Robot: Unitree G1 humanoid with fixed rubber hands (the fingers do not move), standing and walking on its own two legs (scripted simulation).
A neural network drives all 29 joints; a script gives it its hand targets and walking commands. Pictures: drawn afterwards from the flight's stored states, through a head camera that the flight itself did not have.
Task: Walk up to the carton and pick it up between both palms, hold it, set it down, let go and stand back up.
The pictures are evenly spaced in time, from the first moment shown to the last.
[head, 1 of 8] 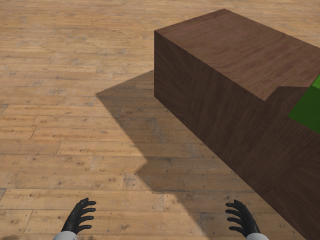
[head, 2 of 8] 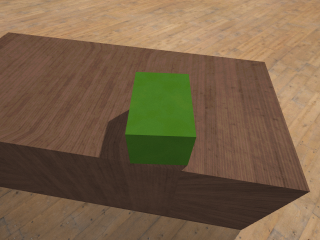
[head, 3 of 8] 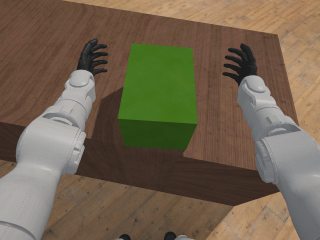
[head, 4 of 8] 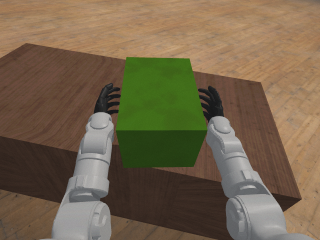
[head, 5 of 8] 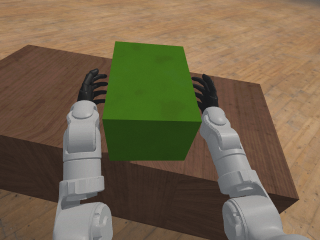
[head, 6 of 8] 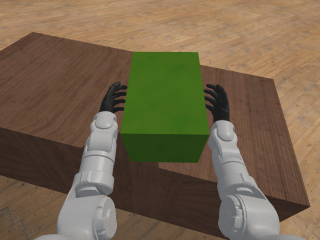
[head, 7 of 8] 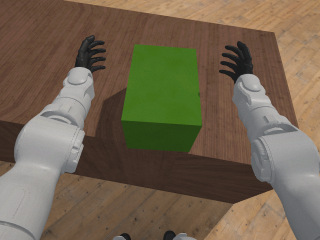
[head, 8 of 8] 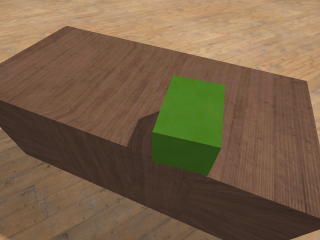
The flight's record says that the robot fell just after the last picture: no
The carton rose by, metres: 0.22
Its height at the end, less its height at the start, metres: +0.00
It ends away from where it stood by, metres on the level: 0.02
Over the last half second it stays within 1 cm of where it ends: yes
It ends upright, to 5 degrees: yes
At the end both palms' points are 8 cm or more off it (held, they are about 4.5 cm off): yes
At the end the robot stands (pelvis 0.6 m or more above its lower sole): yes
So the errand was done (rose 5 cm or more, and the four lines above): yes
